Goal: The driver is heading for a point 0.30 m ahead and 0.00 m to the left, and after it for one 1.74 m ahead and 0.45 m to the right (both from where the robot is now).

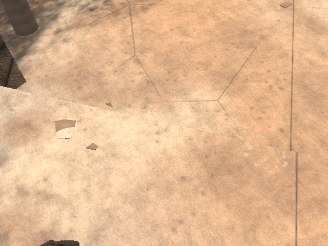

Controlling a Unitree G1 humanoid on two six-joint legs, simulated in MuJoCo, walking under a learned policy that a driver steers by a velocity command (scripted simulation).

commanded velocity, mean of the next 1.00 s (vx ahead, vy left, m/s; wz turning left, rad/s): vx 0.40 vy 0.00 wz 0.10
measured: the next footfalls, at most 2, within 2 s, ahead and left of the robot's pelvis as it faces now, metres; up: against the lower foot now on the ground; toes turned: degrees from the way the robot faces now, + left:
left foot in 0.16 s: -0.01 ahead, +0.11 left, +0.00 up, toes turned +7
right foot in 0.62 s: +0.33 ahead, -0.07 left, +0.00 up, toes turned +11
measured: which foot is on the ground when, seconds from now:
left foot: up 0.00-0.14, down 0.16-0.64, up 0.66-1.00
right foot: down 0.00-0.14, up 0.16-0.60, down 0.62-1.00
